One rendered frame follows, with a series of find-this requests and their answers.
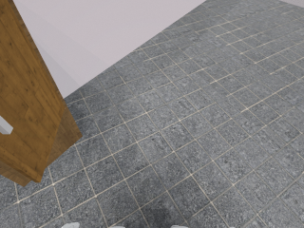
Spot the cupboard door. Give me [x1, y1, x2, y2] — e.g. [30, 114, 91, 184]
[0, 0, 65, 183]

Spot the handle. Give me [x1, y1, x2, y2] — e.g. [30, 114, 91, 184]
[0, 116, 13, 135]

